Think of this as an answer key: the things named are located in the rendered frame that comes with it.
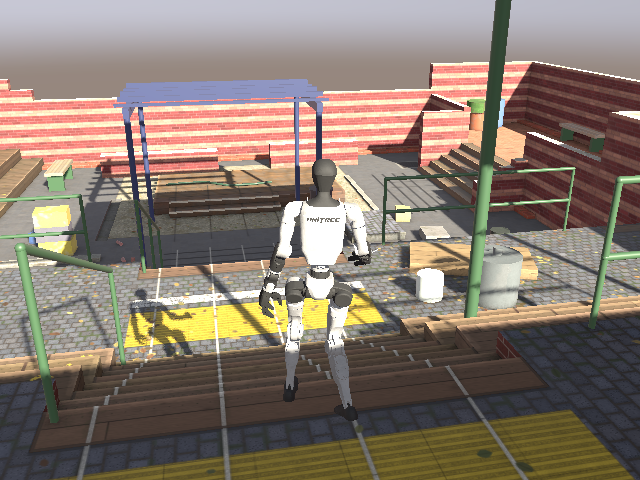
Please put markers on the left robot forearm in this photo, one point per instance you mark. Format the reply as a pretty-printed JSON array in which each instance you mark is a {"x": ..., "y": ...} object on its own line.
[{"x": 274, "y": 271}]

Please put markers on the left robot foot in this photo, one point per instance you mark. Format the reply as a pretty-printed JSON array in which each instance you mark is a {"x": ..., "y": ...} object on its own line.
[{"x": 289, "y": 395}]

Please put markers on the robot left upper arm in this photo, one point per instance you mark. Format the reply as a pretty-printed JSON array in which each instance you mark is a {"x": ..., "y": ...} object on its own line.
[{"x": 287, "y": 224}]

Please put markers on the robot left hand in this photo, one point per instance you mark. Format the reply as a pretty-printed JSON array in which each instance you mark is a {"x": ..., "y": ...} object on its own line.
[{"x": 264, "y": 302}]

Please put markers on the robot left thigh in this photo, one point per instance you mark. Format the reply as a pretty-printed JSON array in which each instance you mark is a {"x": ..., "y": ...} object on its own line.
[{"x": 295, "y": 295}]

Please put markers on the robot right hand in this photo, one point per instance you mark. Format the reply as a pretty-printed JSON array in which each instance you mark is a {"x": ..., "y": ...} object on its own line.
[{"x": 356, "y": 257}]

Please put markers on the robot right upper arm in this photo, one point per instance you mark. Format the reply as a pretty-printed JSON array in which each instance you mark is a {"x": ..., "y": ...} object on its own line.
[{"x": 354, "y": 213}]

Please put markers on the right robot forearm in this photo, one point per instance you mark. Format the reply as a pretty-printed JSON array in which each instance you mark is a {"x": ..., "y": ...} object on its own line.
[{"x": 367, "y": 257}]

